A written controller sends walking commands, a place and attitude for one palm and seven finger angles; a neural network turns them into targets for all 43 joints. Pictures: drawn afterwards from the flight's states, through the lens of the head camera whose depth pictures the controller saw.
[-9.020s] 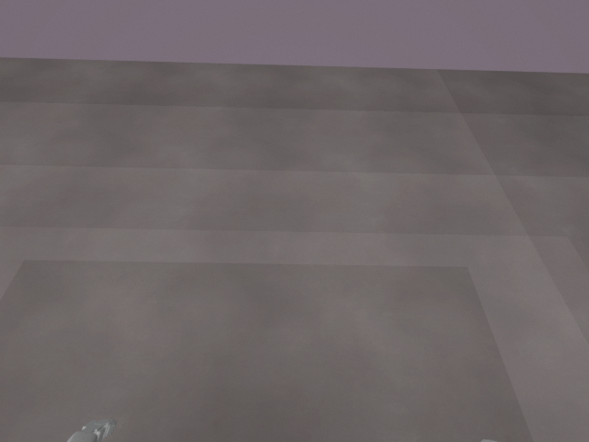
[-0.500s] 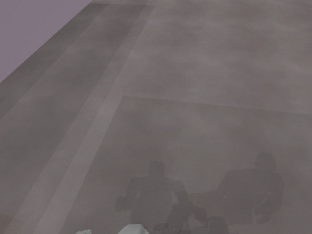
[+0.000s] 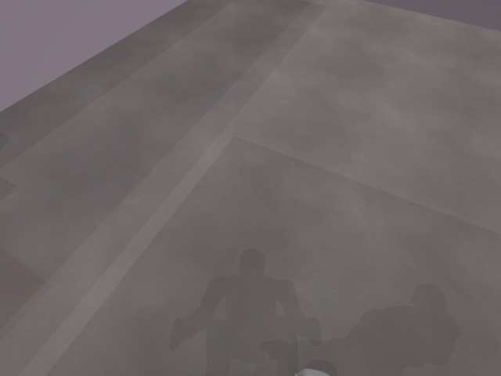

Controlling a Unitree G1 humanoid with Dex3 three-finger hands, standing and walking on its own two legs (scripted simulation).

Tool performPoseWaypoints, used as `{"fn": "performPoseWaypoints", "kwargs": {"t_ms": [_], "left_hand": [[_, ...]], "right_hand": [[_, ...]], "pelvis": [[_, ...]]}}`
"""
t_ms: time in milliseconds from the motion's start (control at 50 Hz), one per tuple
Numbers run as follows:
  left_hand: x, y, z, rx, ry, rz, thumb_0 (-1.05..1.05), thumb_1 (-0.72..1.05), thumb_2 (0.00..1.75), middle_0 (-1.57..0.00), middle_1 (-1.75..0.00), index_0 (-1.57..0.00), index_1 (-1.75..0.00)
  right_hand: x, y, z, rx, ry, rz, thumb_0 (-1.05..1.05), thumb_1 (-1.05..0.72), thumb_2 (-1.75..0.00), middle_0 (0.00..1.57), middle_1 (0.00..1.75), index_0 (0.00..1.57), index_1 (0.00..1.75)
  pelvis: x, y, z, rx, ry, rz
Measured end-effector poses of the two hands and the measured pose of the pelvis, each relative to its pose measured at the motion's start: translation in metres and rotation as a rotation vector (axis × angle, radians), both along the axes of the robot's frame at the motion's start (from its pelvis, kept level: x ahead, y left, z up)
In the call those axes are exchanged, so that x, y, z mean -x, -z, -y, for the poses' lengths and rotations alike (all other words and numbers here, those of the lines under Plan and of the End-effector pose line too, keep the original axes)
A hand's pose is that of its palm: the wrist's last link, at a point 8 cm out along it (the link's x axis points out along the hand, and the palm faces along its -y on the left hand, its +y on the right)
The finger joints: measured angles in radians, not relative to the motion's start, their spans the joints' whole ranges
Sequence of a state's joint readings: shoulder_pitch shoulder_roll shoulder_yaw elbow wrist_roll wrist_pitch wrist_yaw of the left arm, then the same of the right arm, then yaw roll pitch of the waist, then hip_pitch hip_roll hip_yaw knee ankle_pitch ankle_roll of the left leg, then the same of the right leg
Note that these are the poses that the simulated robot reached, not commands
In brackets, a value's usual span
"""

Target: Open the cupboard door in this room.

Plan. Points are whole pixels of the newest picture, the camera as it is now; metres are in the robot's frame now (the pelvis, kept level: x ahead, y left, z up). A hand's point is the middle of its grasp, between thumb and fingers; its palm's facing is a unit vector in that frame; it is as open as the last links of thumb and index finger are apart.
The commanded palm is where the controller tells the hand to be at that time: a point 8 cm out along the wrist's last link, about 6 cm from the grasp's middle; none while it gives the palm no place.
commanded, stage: turn or walk to find it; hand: left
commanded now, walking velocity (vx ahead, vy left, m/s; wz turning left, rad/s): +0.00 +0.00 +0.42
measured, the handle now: out of the picture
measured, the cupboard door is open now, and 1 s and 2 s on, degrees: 0 0 0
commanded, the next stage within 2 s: stand and wait in 1.40 s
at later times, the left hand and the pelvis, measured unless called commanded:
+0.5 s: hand out of the picture -0.01 +0.15 -0.15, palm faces +0.25 -0.93 -0.26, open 7.4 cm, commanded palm none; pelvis -0.03 -0.05 +0.00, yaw +14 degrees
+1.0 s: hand out of the picture -0.08 +0.20 -0.16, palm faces +0.44 -0.86 -0.26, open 7.4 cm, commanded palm none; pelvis -0.06 -0.02 +0.00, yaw +25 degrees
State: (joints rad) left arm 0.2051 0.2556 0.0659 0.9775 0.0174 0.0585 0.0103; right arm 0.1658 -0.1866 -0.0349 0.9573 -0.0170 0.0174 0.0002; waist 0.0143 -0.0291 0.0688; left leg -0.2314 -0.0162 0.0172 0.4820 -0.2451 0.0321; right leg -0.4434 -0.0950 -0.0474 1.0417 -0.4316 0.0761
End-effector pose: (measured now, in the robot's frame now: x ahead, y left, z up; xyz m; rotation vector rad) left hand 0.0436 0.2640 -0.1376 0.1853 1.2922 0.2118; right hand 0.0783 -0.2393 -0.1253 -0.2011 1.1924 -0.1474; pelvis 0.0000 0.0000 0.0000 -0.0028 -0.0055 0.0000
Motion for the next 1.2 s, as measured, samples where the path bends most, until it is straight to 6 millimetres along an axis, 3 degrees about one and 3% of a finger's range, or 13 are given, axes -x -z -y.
{"fn": "performPoseWaypoints", "kwargs": {"t_ms": [120, 240, 380, 500, 580, 680, 760, 860, 940, 1100, 1200], "left_hand": [[-0.017, -0.013, 0.014, -0.02, -0.007, 0.094, 0.0, 0.9, 0.9, -0.2, -0.3, -0.2, -0.3], [-0.017, -0.021, 0.045, -0.051, -0.014, 0.181, 0.0, 0.9, 0.9, -0.2, -0.3, -0.2, -0.3], [0.028, -0.028, 0.068, -0.041, -0.101, 0.143, 0.0, 0.9, 0.9, -0.2, -0.3, -0.2, -0.3], [0.072, -0.02, 0.071, -0.021, -0.186, 0.082, 0.0, 0.9, 0.9, -0.21, -0.3, -0.21, -0.3], [0.108, -0.01, 0.062, -0.004, -0.247, 0.033, 0.0, 0.9, 0.9, -0.21, -0.3, -0.21, -0.3], [0.157, 0.014, 0.039, 0.02, -0.335, -0.026, 0.0, 0.9, 0.9, -0.21, -0.3, -0.21, -0.3], [0.18, 0.017, 0.025, 0.024, -0.373, -0.079, 0.0, 0.9, 0.9, -0.2, -0.3, -0.2, -0.3], [0.178, 0.005, 0.016, 0.015, -0.396, -0.03, 0.0, 0.91, 0.9, -0.2, -0.3, -0.2, -0.3], [0.165, -0.004, 0.016, -0.004, -0.403, 0.027, 0.0, 0.91, 0.9, -0.2, -0.3, -0.2, -0.3], [0.131, -0.017, 0.039, -0.061, -0.4, 0.151, 0.0, 0.9, 0.9, -0.2, -0.3, -0.2, -0.3], [0.141, -0.026, 0.067, -0.079, -0.441, 0.177, 0.0, 0.9, 0.9, -0.2, -0.3, -0.2, -0.3]], "right_hand": [[0.007, 0.01, 0.005, -0.037, -0.02, -0.015, 0.0, -0.9, -0.9, 0.2, 0.3, 0.21, 0.3], [0.018, 0.033, 0.033, -0.071, -0.032, -0.052, 0.0, -0.91, -0.9, 0.2, 0.3, 0.21, 0.3], [0.021, 0.026, 0.056, -0.055, -0.087, -0.103, 0.0, -0.91, -0.9, 0.19, 0.3, 0.2, 0.3], [0.018, 0.02, 0.056, -0.021, -0.154, -0.148, 0.0, -0.91, -0.9, 0.19, 0.3, 0.2, 0.3], [0.005, 0.016, 0.041, 0.003, -0.218, -0.14, 0.0, -0.91, -0.9, 0.19, 0.3, 0.2, 0.3], [-0.02, 0.013, 0.005, 0.032, -0.31, -0.05, 0.0, -0.91, -0.9, 0.19, 0.3, 0.2, 0.3], [-0.028, 0.002, -0.021, 0.028, -0.352, 0.007, 0.0, -0.91, -0.9, 0.19, 0.3, 0.2, 0.3], [-0.028, -0.004, -0.039, 0.009, -0.392, 0.014, 0.0, -0.91, -0.9, 0.2, 0.3, 0.2, 0.3], [-0.025, -0.001, -0.041, -0.013, -0.407, 0.004, 0.0, -0.91, -0.9, 0.2, 0.3, 0.2, 0.3], [-0.014, 0.025, -0.008, -0.047, -0.414, -0.063, 0.0, -0.9, -0.9, 0.2, 0.3, 0.21, 0.3], [-0.015, 0.032, 0.015, -0.038, -0.44, -0.119, 0.0, -0.91, -0.9, 0.2, 0.3, 0.2, 0.3]], "pelvis": [[0.007, 0.0, 0.012, -0.008, -0.051, 0.0], [0.015, 0.01, 0.037, -0.02, -0.106, 0.005], [0.023, -0.001, 0.049, -0.042, -0.183, 0.019], [0.029, -0.002, 0.049, -0.046, -0.243, 0.013], [0.037, 0.0, 0.041, -0.036, -0.28, 0.006], [0.05, 0.013, 0.02, -0.007, -0.332, 0.001], [0.057, 0.01, 0.013, -0.008, -0.343, 0.008], [0.062, 0.0, 0.009, 0.004, -0.38, 0.005], [0.064, -0.002, 0.013, 0.001, -0.41, 0.001], [0.062, 0.007, 0.042, -0.025, -0.48, -0.011], [0.063, 0.005, 0.057, -0.032, -0.539, 0.003]]}}
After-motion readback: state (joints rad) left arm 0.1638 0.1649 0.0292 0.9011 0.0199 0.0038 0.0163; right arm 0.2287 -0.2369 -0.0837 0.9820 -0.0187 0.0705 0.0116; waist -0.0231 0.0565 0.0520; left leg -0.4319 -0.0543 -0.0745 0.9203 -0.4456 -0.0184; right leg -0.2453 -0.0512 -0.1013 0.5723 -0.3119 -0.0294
